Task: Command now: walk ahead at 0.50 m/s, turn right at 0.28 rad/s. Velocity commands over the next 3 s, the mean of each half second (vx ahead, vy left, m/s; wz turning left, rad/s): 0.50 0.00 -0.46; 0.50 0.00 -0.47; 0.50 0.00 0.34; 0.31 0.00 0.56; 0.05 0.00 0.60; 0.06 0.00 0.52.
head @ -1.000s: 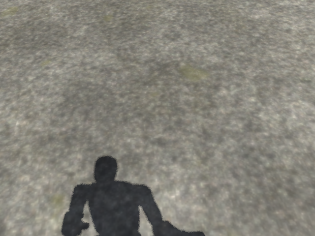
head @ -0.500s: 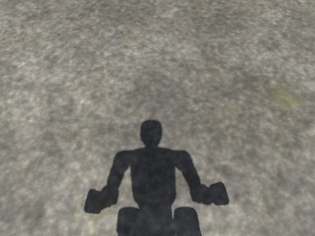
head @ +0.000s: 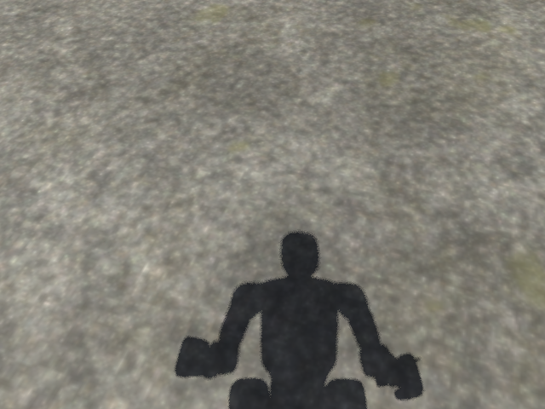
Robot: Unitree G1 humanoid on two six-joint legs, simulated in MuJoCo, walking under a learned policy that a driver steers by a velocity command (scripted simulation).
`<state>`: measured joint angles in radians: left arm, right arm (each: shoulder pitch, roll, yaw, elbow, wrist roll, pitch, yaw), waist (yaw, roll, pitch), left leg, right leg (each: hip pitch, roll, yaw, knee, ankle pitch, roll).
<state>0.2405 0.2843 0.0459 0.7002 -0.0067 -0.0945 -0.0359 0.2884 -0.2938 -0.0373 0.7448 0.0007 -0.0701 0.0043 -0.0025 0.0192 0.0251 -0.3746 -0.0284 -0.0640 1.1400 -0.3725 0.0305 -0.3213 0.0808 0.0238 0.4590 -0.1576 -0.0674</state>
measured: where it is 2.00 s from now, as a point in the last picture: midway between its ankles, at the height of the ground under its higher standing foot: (383, 233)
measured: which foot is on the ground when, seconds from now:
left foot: up 0.00-0.32, down 0.34-0.88, up 0.90-1.00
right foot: down 0.00-0.36, up 0.38-0.84, down 0.86-1.00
